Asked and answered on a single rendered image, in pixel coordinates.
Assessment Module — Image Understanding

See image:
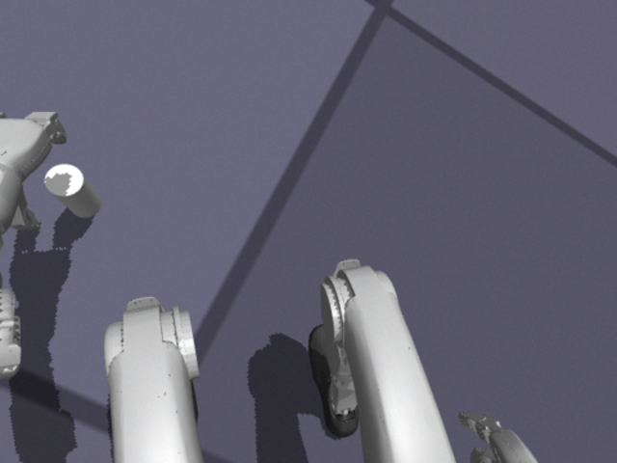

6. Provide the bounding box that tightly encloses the can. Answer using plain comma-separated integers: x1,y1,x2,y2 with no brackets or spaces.
44,164,101,218

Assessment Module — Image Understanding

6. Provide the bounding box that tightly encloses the left robot hand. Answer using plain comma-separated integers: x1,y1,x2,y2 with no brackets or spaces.
0,112,67,231

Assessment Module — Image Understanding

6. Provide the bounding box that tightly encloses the right robot hand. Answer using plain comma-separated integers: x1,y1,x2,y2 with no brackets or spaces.
458,412,538,463

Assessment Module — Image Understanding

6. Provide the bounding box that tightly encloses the left robot arm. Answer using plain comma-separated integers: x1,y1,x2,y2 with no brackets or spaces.
0,164,23,379

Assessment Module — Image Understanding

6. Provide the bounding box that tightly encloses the right robot foot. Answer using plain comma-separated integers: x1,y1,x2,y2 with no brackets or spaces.
308,324,359,438

